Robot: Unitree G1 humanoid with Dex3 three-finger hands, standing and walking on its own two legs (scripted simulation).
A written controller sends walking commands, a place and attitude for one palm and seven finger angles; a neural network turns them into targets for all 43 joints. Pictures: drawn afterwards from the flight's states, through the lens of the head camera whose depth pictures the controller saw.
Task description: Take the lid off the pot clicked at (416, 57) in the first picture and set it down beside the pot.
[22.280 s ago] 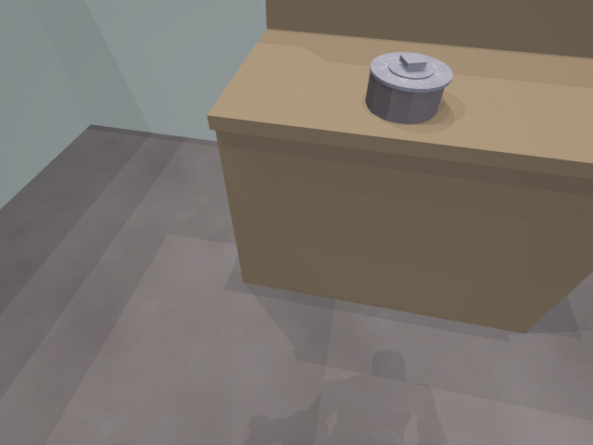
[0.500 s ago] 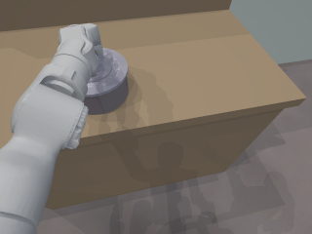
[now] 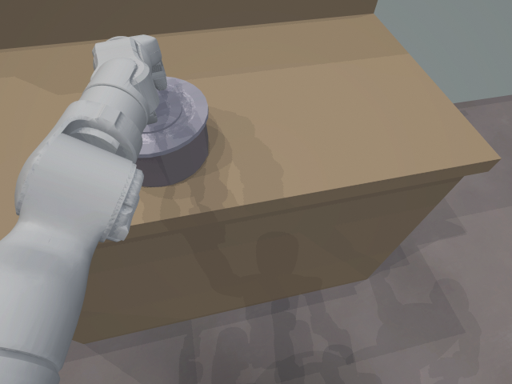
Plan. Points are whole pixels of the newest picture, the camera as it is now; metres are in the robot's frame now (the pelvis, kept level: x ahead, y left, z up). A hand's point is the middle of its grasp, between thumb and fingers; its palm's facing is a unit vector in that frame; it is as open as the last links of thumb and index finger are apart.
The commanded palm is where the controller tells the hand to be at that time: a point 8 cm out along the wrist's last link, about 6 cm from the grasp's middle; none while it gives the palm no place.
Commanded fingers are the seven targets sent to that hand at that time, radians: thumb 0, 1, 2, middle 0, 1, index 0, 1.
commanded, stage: lower the open fingers around the knob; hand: left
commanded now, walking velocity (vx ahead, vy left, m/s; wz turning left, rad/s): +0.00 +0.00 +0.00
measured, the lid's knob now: (147, 102) +0.55 +0.09 +0.13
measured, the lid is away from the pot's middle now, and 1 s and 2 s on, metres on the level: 0.00 0.00 0.00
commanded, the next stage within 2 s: raise the hand to come down again in 0.02 s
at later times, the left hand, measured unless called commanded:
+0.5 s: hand (143, 92) +0.52 +0.09 +0.17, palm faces -0.30 -0.06 -0.95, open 10.5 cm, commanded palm +0.53 +0.08 +0.22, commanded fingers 0.00 -0.15 1.04 -0.55 -0.57 -0.55 -0.57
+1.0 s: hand (141, 81) +0.52 +0.09 +0.19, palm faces -0.30 -0.06 -0.95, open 10.5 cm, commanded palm +0.53 +0.08 +0.24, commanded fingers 0.00 -0.16 1.08 -0.58 -0.51 -0.58 -0.51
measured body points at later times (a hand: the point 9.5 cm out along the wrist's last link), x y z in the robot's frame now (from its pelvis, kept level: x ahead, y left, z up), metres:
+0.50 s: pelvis +0.00 +0.00 +0.00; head +0.06 -0.02 +0.45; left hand +0.53 +0.09 +0.22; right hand -0.01 -0.27 -0.14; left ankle +0.03 +0.10 -0.73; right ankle -0.05 -0.12 -0.73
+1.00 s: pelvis +0.01 -0.01 +0.01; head +0.06 -0.03 +0.45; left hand +0.53 +0.09 +0.24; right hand +0.02 -0.28 -0.13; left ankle +0.03 +0.10 -0.73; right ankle -0.05 -0.12 -0.73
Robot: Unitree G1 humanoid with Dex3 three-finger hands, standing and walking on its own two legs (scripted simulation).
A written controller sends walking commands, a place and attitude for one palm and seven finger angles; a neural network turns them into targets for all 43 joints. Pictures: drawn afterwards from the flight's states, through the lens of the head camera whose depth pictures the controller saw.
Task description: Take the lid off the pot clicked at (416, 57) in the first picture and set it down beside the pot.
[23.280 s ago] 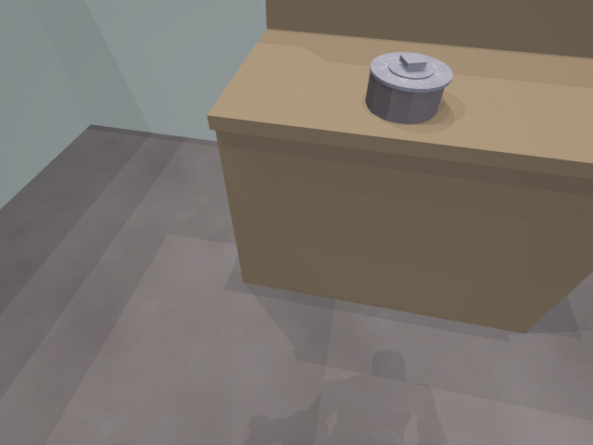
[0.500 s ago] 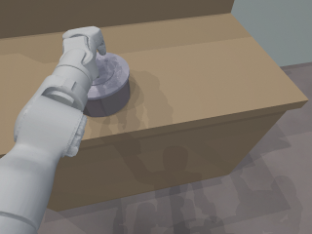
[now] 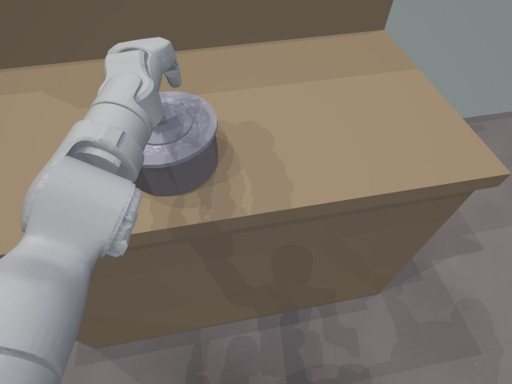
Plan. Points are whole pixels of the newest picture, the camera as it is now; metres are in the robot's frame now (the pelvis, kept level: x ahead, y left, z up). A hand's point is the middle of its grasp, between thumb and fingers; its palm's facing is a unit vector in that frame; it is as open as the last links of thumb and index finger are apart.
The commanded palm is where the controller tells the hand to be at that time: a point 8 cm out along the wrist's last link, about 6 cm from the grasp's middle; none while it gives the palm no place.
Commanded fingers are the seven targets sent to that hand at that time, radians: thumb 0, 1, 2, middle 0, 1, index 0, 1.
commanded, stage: raise the hand to come down again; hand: left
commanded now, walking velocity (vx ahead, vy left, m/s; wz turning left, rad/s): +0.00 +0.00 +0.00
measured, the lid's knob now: (159, 115) +0.54 +0.10 +0.13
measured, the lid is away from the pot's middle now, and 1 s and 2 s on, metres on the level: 0.00 0.00 0.00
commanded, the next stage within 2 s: move the open hand above the knob in 0.50 s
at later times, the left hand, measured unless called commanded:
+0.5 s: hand (146, 92) +0.51 +0.10 +0.19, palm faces -0.32 -0.07 -0.94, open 10.5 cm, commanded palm +0.52 +0.10 +0.24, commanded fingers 0.00 -0.18 1.10 -0.61 -0.46 -0.61 -0.46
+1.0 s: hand (153, 87) +0.52 +0.09 +0.19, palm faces -0.32 -0.08 -0.94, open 10.4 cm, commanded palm +0.53 +0.09 +0.24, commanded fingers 0.00 -0.18 1.11 -0.62 -0.44 -0.62 -0.44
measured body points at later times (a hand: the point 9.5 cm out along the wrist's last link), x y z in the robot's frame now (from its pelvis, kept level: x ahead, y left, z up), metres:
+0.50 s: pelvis +0.00 +0.01 +0.00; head +0.05 -0.01 +0.45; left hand +0.52 +0.11 +0.24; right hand +0.00 -0.27 -0.14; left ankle +0.02 +0.11 -0.73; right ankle -0.06 -0.11 -0.73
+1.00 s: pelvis +0.00 +0.01 +0.00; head +0.05 -0.01 +0.45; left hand +0.53 +0.09 +0.25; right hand -0.03 -0.26 -0.14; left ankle +0.02 +0.11 -0.73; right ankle -0.06 -0.11 -0.73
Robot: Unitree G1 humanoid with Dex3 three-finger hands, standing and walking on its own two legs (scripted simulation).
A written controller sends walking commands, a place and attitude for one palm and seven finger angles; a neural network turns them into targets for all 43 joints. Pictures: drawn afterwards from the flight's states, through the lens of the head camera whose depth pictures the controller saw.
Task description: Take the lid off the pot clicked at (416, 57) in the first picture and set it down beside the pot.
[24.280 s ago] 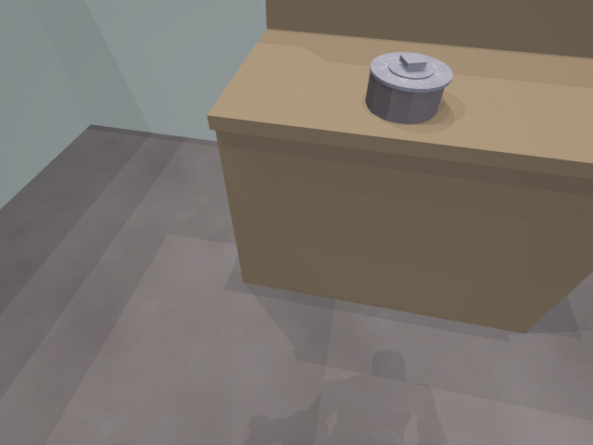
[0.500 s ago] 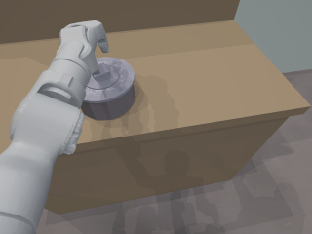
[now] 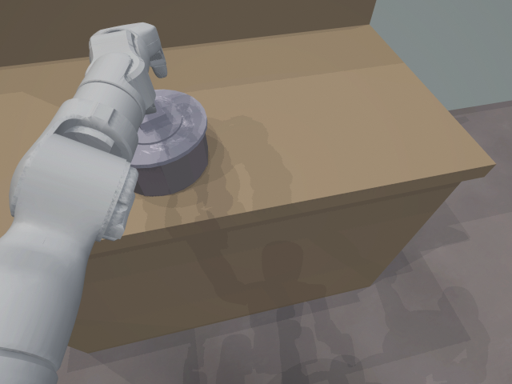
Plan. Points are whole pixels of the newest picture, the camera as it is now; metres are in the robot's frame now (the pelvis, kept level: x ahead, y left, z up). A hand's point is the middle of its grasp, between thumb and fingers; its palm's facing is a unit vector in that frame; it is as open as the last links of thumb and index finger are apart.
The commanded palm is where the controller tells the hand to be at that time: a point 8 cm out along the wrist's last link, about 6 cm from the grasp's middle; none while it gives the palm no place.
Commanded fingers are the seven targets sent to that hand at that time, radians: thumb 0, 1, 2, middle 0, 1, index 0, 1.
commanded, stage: move the open hand above the knob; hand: left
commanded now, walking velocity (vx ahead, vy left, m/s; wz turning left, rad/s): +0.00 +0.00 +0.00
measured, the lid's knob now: (148, 114) +0.54 +0.10 +0.13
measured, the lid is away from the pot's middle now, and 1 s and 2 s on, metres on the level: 0.00 0.00 0.00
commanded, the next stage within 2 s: none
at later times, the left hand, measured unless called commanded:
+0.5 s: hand (132, 91) +0.51 +0.11 +0.19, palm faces -0.32 -0.07 -0.95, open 10.4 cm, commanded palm +0.52 +0.10 +0.24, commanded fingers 0.00 -0.18 1.11 -0.62 -0.44 -0.62 -0.44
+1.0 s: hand (139, 88) +0.53 +0.10 +0.19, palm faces -0.33 -0.09 -0.94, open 10.4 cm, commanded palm +0.53 +0.10 +0.24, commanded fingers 0.00 -0.18 1.11 -0.62 -0.44 -0.62 -0.44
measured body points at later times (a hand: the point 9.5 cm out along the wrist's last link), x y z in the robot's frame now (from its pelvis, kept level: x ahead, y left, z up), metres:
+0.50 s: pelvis +0.00 +0.00 +0.00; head +0.05 -0.02 +0.45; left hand +0.52 +0.11 +0.24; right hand +0.04 -0.27 -0.14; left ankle +0.02 +0.11 -0.73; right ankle -0.05 -0.11 -0.73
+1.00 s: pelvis +0.00 +0.00 +0.00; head +0.07 -0.01 +0.45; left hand +0.54 +0.10 +0.24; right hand -0.03 -0.27 -0.14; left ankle +0.02 +0.11 -0.73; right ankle -0.05 -0.11 -0.73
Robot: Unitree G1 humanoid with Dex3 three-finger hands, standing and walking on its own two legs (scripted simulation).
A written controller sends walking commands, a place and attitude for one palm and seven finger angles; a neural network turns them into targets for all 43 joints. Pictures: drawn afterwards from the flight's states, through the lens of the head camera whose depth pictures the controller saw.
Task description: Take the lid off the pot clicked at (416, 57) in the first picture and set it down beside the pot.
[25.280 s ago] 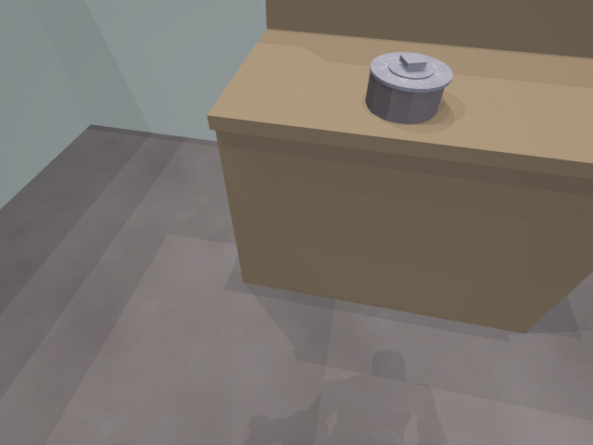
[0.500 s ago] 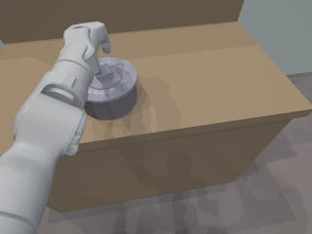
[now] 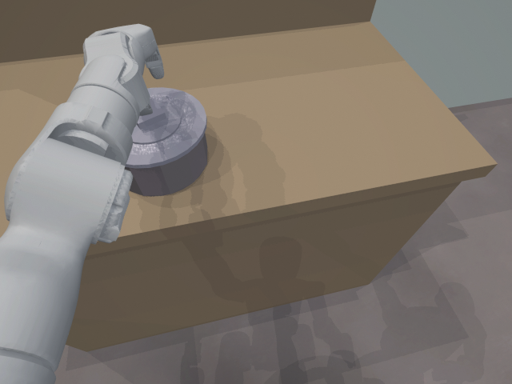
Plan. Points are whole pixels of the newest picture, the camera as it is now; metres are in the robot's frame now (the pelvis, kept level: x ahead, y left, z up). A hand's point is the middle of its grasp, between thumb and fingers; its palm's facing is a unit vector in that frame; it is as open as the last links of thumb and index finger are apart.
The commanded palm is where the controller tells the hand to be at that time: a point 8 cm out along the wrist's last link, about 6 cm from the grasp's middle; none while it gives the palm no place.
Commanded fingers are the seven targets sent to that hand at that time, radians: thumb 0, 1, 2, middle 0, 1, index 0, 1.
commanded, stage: move the open hand above the knob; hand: left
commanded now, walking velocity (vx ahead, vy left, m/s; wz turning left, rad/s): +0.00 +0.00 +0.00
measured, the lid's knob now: (146, 113) +0.54 +0.10 +0.13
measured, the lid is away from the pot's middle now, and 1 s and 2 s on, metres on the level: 0.00 0.00 0.00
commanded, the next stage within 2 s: lower the open fingers around the knob in 1.04 s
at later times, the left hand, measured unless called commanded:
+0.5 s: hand (132, 91) +0.51 +0.10 +0.19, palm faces -0.31 -0.08 -0.95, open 10.4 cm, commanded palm +0.52 +0.10 +0.24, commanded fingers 0.00 -0.18 1.11 -0.62 -0.44 -0.62 -0.44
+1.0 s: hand (133, 88) +0.51 +0.10 +0.19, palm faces -0.31 -0.07 -0.95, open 10.4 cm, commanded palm +0.52 +0.10 +0.24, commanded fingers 0.00 -0.18 1.11 -0.62 -0.44 -0.62 -0.44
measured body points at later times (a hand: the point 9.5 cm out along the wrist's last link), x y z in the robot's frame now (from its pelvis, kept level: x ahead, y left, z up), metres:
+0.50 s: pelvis +0.00 +0.00 +0.00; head +0.05 -0.02 +0.45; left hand +0.52 +0.11 +0.24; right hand +0.04 -0.27 -0.14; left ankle +0.02 +0.11 -0.73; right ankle -0.06 -0.12 -0.73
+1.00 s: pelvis +0.00 +0.00 +0.00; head +0.05 -0.02 +0.45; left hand +0.53 +0.10 +0.24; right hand -0.01 -0.27 -0.14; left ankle +0.02 +0.11 -0.73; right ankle -0.06 -0.12 -0.73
